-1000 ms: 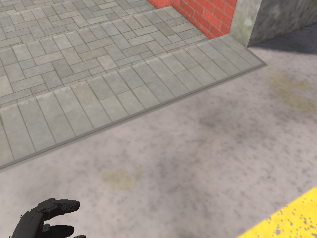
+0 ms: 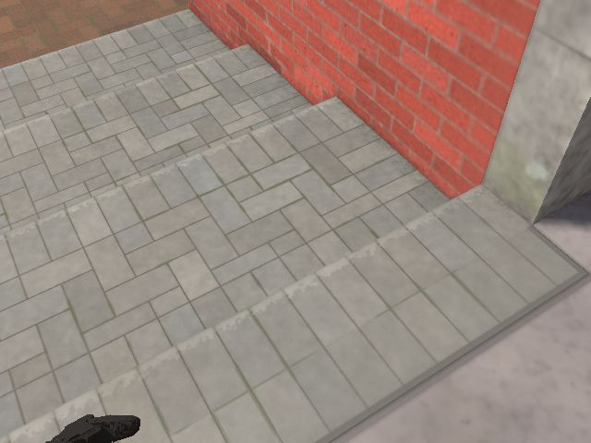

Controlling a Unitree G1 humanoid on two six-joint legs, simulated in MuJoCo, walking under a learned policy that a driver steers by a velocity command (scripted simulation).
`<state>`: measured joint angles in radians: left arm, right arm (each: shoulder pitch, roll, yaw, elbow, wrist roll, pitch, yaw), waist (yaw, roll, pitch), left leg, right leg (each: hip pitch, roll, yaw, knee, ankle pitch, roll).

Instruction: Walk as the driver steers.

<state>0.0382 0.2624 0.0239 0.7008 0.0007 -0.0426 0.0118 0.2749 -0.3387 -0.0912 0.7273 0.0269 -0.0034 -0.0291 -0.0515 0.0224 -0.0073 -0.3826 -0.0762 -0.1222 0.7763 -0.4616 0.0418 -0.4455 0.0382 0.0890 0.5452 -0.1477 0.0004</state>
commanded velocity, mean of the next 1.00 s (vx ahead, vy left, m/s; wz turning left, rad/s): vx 0.86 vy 0.00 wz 0.20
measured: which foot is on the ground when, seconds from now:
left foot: up 0.00-0.48, down 0.50-0.92, up 0.94-1.00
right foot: down 0.00-0.50, up 0.52-0.90, down 0.92-1.00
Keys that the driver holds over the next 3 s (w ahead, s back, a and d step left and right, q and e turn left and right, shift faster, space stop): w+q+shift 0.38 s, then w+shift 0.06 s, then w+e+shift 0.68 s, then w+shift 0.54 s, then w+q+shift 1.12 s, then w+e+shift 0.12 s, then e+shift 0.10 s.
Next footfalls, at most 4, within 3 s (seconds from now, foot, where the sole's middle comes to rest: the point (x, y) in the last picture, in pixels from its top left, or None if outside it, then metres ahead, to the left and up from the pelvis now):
0.50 left None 0.31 0.28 -0.76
0.92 right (171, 371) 0.68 0.32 -0.76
1.36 left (119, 287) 1.05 0.54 -0.92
1.72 right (205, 196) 1.41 0.30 -0.92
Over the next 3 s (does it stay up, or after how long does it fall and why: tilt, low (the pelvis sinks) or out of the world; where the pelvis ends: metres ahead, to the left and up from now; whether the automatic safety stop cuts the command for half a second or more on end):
stays up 2.36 0.64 -0.34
